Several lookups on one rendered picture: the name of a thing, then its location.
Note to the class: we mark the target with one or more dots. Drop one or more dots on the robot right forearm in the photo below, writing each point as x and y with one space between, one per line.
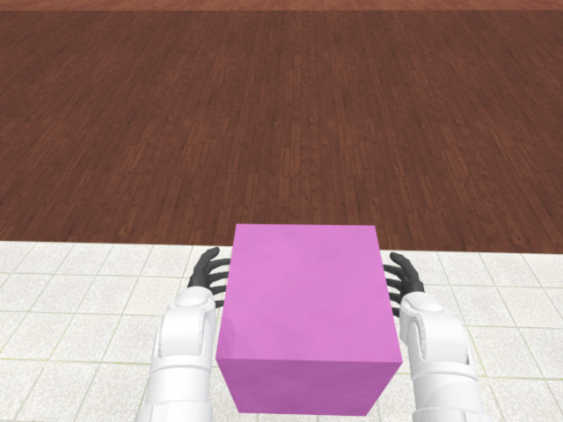
444 376

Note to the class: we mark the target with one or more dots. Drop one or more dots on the carton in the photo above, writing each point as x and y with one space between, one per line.
307 325

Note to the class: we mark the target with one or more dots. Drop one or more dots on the left robot hand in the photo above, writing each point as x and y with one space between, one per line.
202 277

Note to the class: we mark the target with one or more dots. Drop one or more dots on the robot left forearm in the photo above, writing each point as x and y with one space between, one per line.
181 361

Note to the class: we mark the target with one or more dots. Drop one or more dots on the right robot hand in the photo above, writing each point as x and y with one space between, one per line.
409 283

